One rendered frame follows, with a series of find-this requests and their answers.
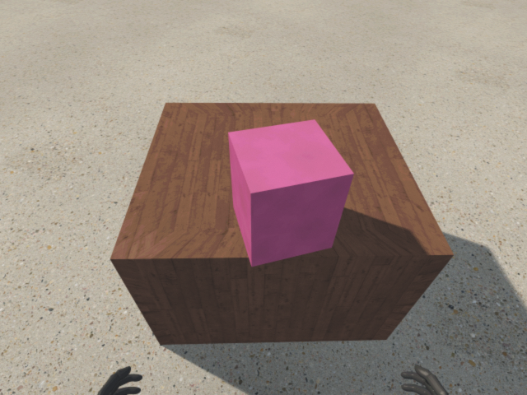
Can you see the carton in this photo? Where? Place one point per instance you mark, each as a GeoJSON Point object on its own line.
{"type": "Point", "coordinates": [289, 188]}

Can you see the pedestal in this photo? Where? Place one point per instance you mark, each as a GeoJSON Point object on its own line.
{"type": "Point", "coordinates": [183, 259]}

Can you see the left robot hand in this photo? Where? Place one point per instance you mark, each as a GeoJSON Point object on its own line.
{"type": "Point", "coordinates": [119, 378]}

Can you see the right robot hand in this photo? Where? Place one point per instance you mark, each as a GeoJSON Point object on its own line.
{"type": "Point", "coordinates": [425, 377]}

